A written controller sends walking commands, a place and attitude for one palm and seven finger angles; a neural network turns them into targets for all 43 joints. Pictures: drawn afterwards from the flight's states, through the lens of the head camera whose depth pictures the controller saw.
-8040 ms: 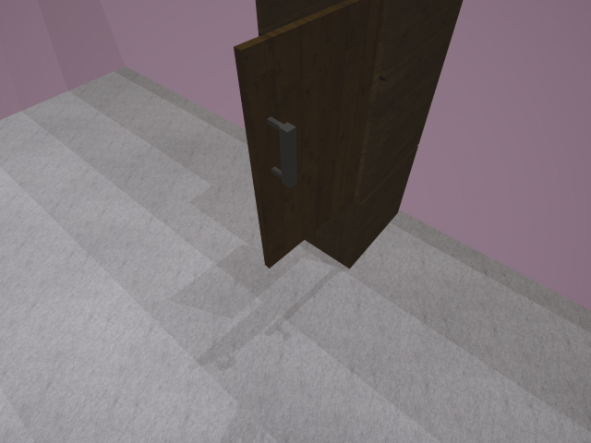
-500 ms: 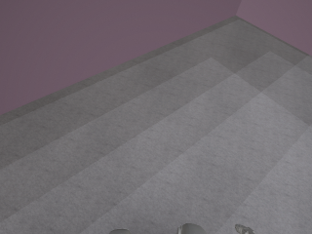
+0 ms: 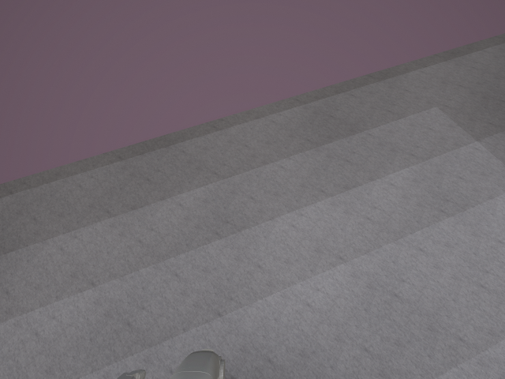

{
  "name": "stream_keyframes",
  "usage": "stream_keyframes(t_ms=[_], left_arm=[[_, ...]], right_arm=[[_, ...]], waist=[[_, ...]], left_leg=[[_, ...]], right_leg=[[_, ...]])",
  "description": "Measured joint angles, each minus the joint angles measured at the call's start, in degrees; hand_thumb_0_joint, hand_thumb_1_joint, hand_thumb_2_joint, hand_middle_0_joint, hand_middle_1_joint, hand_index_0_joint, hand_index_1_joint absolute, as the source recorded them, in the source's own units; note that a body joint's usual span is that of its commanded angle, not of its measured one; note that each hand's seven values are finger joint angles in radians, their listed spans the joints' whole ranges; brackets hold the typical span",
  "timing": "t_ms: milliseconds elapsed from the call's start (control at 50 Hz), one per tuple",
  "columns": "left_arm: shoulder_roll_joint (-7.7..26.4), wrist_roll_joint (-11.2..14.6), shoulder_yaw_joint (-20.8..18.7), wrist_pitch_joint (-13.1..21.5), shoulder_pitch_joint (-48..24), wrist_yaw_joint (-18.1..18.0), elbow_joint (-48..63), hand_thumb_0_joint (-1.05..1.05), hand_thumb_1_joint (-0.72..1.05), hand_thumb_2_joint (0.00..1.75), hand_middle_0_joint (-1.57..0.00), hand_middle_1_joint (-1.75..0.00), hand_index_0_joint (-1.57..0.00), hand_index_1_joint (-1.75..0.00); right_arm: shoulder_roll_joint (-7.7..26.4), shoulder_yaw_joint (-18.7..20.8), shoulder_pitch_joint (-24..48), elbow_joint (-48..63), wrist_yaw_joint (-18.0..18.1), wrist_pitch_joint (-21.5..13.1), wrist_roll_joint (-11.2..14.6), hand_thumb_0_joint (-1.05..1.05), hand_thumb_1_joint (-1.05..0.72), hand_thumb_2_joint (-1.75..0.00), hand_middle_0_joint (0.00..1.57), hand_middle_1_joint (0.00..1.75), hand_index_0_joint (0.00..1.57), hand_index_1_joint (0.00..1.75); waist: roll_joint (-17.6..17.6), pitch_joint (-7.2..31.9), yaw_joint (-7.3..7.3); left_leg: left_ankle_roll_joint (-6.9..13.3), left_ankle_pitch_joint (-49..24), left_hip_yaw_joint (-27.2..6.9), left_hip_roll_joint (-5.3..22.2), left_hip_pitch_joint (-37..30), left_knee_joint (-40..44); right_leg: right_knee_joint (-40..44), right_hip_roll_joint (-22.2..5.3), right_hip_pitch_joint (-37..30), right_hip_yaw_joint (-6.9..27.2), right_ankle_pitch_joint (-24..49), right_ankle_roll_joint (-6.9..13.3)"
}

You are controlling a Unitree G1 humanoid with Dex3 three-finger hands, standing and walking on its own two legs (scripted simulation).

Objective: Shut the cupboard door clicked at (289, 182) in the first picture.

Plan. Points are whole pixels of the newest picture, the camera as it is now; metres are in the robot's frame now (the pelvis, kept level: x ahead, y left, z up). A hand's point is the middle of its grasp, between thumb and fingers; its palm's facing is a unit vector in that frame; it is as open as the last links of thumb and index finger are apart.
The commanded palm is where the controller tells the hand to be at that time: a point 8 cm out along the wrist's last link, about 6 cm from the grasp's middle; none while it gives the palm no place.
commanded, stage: walk to a spot facing it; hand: left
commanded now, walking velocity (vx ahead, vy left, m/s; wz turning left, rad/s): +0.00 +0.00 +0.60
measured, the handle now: out of the picture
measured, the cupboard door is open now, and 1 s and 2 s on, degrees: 85 85 85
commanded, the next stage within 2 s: none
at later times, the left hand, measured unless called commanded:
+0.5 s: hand out of the picture +0.05 +0.25 -0.16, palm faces +0.30 -0.92 -0.26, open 7.4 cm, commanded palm none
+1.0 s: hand out of the picture -0.07 +0.15 -0.16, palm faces +0.65 -0.72 -0.26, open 7.3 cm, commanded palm none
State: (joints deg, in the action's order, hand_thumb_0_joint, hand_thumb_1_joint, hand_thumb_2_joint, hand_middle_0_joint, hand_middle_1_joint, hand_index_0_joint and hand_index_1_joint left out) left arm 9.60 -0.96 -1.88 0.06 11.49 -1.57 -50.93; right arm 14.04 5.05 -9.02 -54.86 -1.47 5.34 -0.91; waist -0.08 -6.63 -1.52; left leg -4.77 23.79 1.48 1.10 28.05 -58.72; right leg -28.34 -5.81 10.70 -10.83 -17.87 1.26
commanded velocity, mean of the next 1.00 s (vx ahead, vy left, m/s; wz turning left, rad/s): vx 0.13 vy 0.00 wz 0.59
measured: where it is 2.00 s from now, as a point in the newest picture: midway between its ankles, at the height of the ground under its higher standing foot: (183, 322)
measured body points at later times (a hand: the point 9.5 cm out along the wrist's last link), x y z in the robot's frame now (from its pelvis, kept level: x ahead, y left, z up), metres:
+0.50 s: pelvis +0.01 +0.01 +0.00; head +0.06 +0.03 +0.44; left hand +0.04 +0.30 -0.14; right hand +0.16 -0.21 -0.14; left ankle +0.00 +0.12 -0.74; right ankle +0.05 -0.14 -0.69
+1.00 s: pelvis +0.08 +0.01 +0.00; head +0.12 +0.03 +0.45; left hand -0.10 +0.18 -0.14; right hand +0.32 -0.12 -0.15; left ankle +0.03 +0.16 -0.70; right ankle +0.06 -0.13 -0.74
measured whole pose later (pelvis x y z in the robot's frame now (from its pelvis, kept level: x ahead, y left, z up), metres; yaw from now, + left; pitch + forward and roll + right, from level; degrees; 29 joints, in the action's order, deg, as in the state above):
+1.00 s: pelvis +0.08 +0.01 +0.00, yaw +39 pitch +1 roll +2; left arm 11.6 -1.7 -3.1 3.0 20.2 -0.3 -57.8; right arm 14.1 4.3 -4.7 -55.0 -3.1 3.7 -1.6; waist -1.2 -6.0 2.1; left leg -2.1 18.6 5.3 3.5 28.8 -46.7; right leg -22.9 -7.9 1.6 -18.4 -20.8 -1.6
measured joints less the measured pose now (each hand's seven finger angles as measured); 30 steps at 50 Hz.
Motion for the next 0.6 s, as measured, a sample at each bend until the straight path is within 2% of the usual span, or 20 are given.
stream_keyframes(t_ms=[120, 160, 180, 200, 240, 280, 340, 400, 480, 560, 600], left_arm=[[2.0, -0.5, -0.8, 0.0, 1.9, 0.4, -1.0, 0.0, 0.92, 0.9, -0.2, -0.3, -0.2, -0.3], [3.0, -0.3, -1.3, -0.3, 2.8, 0.6, -1.6, 0.0, 0.91, 0.9, -0.2, -0.3, -0.2, -0.3], [3.4, -0.2, -1.5, -0.5, 3.4, 0.8, -1.8, 0.0, 0.91, 0.9, -0.2, -0.3, -0.2, -0.3], [4.2, 0.1, -1.7, -1.0, 3.3, 0.9, -2.3, 0.0, 0.91, 0.9, -0.2, -0.3, -0.2, -0.3], [5.3, 0.1, -2.1, -2.8, 2.4, 0.7, -3.1, 0.0, 0.91, 0.9, -0.2, -0.3, -0.2, -0.3], [5.8, 0.0, -2.4, -3.6, 1.4, 0.6, -3.4, 0.01, 0.91, 0.9, -0.2, -0.3, -0.2, -0.3], [5.8, -0.1, -2.5, -3.7, -0.3, 1.0, -2.9, 0.01, 0.91, 0.9, -0.19, -0.3, -0.2, -0.3], [5.6, -0.2, -2.4, -3.3, -1.8, 1.2, -1.6, 0.01, 0.91, 0.9, -0.19, -0.3, -0.19, -0.3], [5.1, -0.1, -2.1, -3.0, -3.7, 1.2, -0.3, 0.01, 0.91, 0.9, -0.19, -0.3, -0.19, -0.3], [4.2, 0.2, -1.7, -2.4, -5.1, 1.1, 0.8, 0.0, 0.91, 0.9, -0.19, -0.3, -0.19, -0.3], [3.8, 0.4, -1.4, -1.6, -5.2, 1.1, 1.4, 0.0, 0.91, 0.9, -0.19, -0.3, -0.2, -0.3]], right_arm=[[-0.5, -0.8, 3.0, 0.7, -0.1, -0.4, 0.2, 0.01, -0.91, -0.9, 0.19, 0.3, 0.2, 0.3], [-0.6, -1.0, 3.9, 1.6, -0.2, -1.1, 0.2, 0.01, -0.91, -0.9, 0.19, 0.3, 0.2, 0.3], [-0.4, -1.1, 4.1, 2.2, -0.3, -1.7, 0.1, 0.01, -0.91, -0.9, 0.19, 0.3, 0.2, 0.3], [-0.7, -1.0, 4.5, 2.7, -0.1, -2.4, -0.1, 0.0, -0.91, -0.9, 0.19, 0.3, 0.2, 0.3], [-1.2, -1.4, 4.9, 3.3, 0.2, -3.3, -0.1, 0.0, -0.91, -0.9, 0.19, 0.3, 0.2, 0.3], [-1.5, -1.6, 4.3, 3.6, 0.8, -3.6, -0.2, 0.0, -0.91, -0.9, 0.2, 0.3, 0.2, 0.3], [-1.6, -1.9, 3.3, 3.3, 1.5, -3.5, -0.3, 0.0, -0.91, -0.9, 0.2, 0.3, 0.2, 0.3], [-1.9, -2.2, 2.0, 2.7, 1.5, -3.4, -0.3, 0.0, -0.91, -0.9, 0.2, 0.3, 0.2, 0.3], [-2.2, -2.1, 0.3, 2.0, 1.3, -3.1, -0.4, 0.0, -0.91, -0.9, 0.2, 0.3, 0.2, 0.3], [-2.2, -1.5, -1.3, 1.5, 1.1, -2.5, -0.6, 0.0, -0.91, -0.9, 0.2, 0.3, 0.21, 0.3], [-2.0, -1.1, -2.1, 1.3, 1.1, -2.1, -0.3, 0.0, -0.91, -0.9, 0.2, 0.3, 0.21, 0.3]], waist=[[-2.0, -0.6, 2.09], [-2.6, -0.4, 2.39], [-2.6, 0.1, 2.44], [-3.3, 0.1, 2.31], [-4.1, -0.1, 2.65], [-3.8, 0.4, 2.65], [-2.9, 1.2, 2.65], [-2.1, 1.6, 2.49], [-1.0, 1.8, 1.6], [0.4, 1.8, 0.33], [0.8, 2.0, -0.02]], left_leg=[[1.2, 0.9, 3.3, 0.2, -6.4, 14.7], [2.0, -2.7, 4.4, -0.4, -9.4, 21.2], [3.1, -7.1, 4.4, -0.5, -11.0, 24.7], [4.6, -8.0, 4.2, -1.2, -10.2, 23.9], [6.8, -6.1, 3.6, -2.0, -9.4, 21.9], [7.4, -5.8, 2.4, -2.2, -9.8, 23.0], [7.1, -7.9, 0.6, -2.5, -11.0, 26.6], [7.0, -9.8, -1.3, -2.8, -11.9, 29.5], [6.3, -10.9, -4.0, -3.0, -11.8, 30.8], [4.9, -10.6, -6.8, -3.2, -10.3, 29.4], [3.9, -9.7, -8.3, -3.8, -8.9, 27.2]], right_leg=[[-3.9, -2.2, 0.2, -4.4, -3.0, -0.9], [-7.1, -3.3, 1.1, -5.6, -4.8, -1.7], [-10.1, -3.8, 2.4, -6.1, -6.1, -2.2], [-15.2, -4.3, 4.5, -4.5, -8.9, -3.3], [-26.3, -2.8, 9.4, 1.3, -14.0, -4.3], [-33.2, -1.2, 13.1, 4.8, -13.1, -4.8], [-36.5, -0.2, 16.6, 8.1, -8.2, -5.4], [-34.3, 0.2, 17.6, 10.0, -5.7, -5.7], [-27.3, 1.2, 16.2, 10.9, -5.7, -5.9], [-16.5, 3.2, 11.8, 10.7, -5.5, -5.4], [-7.5, 4.1, 7.6, 10.1, -1.3, -5.1]])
